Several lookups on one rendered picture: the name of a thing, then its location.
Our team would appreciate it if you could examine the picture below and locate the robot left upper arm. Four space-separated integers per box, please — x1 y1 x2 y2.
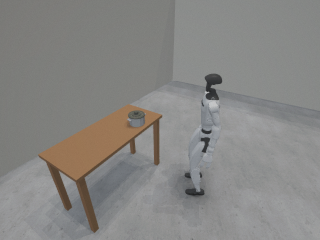
208 101 221 132

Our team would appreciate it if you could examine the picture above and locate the pot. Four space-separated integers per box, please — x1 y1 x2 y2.
127 113 146 127

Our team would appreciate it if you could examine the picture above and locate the table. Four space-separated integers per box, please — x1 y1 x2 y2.
38 104 163 233

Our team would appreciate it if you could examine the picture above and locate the right robot thigh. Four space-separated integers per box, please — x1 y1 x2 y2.
188 127 201 157

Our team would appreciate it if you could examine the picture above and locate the lid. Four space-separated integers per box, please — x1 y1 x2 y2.
128 110 145 120

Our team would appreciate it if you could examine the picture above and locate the robot left hand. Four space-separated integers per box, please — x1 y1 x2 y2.
199 153 213 169

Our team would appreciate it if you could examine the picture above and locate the robot thigh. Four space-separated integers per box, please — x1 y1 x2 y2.
189 138 209 172
188 127 201 157

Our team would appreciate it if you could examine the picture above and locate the left robot thigh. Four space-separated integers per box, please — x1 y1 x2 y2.
189 138 209 172

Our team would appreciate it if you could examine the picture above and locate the left robot forearm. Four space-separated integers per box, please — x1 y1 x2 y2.
206 127 220 155

